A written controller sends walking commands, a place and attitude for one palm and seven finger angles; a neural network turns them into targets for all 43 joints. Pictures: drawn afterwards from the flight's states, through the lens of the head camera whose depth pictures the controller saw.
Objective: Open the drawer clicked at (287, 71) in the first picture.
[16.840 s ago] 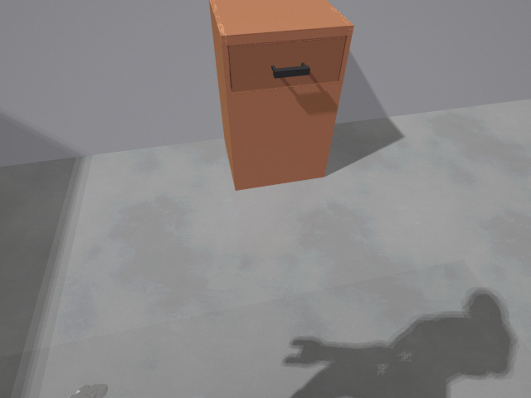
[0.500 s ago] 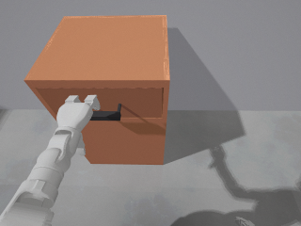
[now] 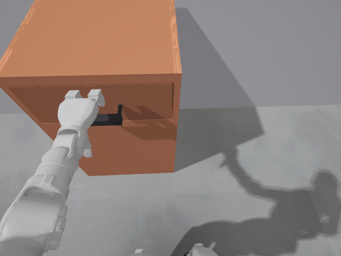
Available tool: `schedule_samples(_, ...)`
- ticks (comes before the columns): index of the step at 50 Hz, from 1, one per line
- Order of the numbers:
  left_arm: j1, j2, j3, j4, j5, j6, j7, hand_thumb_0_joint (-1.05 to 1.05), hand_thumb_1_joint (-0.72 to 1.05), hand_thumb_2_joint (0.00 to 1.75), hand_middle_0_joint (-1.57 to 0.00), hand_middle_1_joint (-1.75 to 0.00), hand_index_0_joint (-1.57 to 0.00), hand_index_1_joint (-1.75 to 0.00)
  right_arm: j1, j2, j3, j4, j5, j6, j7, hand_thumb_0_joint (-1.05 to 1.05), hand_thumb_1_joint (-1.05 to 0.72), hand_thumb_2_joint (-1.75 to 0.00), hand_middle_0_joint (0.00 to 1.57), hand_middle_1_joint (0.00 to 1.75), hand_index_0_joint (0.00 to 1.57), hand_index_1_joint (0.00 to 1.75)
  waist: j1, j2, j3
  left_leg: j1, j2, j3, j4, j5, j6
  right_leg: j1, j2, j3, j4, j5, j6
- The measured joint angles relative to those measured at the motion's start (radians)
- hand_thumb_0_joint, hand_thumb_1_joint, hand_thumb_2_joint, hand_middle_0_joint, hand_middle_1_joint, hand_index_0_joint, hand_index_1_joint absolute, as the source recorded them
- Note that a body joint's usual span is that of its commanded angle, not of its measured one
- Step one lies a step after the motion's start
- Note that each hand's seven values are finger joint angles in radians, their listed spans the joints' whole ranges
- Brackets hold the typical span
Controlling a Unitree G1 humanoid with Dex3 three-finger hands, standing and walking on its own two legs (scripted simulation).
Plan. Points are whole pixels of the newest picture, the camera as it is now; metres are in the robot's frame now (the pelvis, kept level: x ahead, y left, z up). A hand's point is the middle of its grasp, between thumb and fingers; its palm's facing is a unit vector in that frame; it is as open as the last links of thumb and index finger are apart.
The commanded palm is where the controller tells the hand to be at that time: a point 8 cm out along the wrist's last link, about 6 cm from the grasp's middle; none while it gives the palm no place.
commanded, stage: move the hooked fingers above the handle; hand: left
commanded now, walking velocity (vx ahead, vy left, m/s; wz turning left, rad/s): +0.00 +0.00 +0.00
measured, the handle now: (99, 113) +0.53 +0.21 -0.07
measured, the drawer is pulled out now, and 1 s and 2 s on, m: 0.00 0.00 0.00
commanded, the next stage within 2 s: lower the fingers behind the handle in 0.80 s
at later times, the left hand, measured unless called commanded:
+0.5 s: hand (87, 122) +0.46 +0.22 -0.02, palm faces -0.07 -0.04 -1.00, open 13.8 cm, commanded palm +0.44 +0.21 +0.05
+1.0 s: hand (87, 125) +0.45 +0.22 -0.02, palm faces -0.07 -0.05 -1.00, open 13.8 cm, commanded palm +0.44 +0.21 +0.04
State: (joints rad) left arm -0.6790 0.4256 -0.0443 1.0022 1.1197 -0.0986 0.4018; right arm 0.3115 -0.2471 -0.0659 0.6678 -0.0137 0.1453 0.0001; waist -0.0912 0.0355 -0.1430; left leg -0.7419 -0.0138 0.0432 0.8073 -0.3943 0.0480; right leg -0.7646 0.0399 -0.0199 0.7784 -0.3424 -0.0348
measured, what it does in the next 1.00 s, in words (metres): stands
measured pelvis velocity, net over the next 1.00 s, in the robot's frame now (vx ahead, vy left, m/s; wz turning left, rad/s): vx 0.01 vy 0.01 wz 0.00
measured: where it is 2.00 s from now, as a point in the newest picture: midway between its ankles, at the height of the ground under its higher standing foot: outside the picture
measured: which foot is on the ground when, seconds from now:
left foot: down 0.00-1.00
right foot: down 0.00-1.00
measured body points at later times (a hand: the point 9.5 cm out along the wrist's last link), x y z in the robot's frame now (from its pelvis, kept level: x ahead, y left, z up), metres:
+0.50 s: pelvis +0.00 +0.02 -0.01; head +0.10 +0.02 +0.43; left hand +0.46 +0.22 +0.04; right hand +0.02 -0.26 -0.13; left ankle -0.01 +0.09 -0.70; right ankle +0.01 -0.10 -0.70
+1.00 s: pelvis +0.01 +0.01 +0.00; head +0.10 +0.02 +0.43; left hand +0.45 +0.22 +0.04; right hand +0.04 -0.26 -0.13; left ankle -0.01 +0.09 -0.70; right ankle +0.01 -0.10 -0.70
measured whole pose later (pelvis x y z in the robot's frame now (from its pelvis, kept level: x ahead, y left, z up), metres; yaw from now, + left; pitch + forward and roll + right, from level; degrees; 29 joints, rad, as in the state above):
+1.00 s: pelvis +0.01 +0.01 +0.00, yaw +0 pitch +20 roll -2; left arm -0.70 0.40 -0.08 1.01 1.11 -0.09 0.40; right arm 0.32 -0.24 -0.06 0.67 -0.02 0.16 0.00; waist -0.08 0.04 -0.15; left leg -0.78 -0.02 0.03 0.85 -0.42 0.06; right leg -0.78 0.04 -0.03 0.80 -0.36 -0.02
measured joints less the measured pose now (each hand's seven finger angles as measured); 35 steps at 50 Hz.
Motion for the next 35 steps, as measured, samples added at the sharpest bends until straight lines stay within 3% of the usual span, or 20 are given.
schedule_samples(10, -0.056, 0.010, 0.021, 0.052, -0.001, 0.014, -0.011, 0.00, -0.49, 0.31, -0.32, -1.20, -0.32, -1.20, 0.033, 0.006, 0.010, 0.004, -0.011, 0.003, 0.001, 0.00, -0.90, -0.90, 0.21, 0.30, 0.20, 0.30, -0.026, 0.004, -0.013, -0.066, 0.004, 0.010, 0.049, -0.018, 0.010, -0.064, 0.003, 0.008, 0.037, -0.007, 0.010)
schedule_samples(29, -0.061, -0.023, -0.029, 0.046, -0.009, 0.035, 0.011, 0.00, -0.49, 0.31, -0.32, -1.20, -0.32, -1.20, 0.026, 0.006, 0.006, 0.011, -0.010, 0.016, 0.006, 0.00, -0.90, -0.90, 0.21, 0.30, 0.20, 0.30, -0.015, 0.005, -0.011, -0.049, -0.004, -0.002, 0.052, -0.026, 0.020, -0.033, -0.005, -0.003, 0.023, -0.012, 0.021)
schedule_samples(35, -0.057, -0.031, -0.016, 0.045, -0.007, 0.055, 0.011, 0.00, -0.49, 0.31, -0.31, -1.20, -0.32, -1.20, 0.007, 0.007, 0.014, -0.006, -0.008, 0.023, 0.006, 0.00, -0.90, -0.90, 0.21, 0.30, 0.20, 0.30, -0.014, 0.004, -0.011, -0.039, -0.002, 0.004, 0.047, -0.028, 0.020, -0.028, -0.002, 0.005, 0.020, -0.012, 0.021)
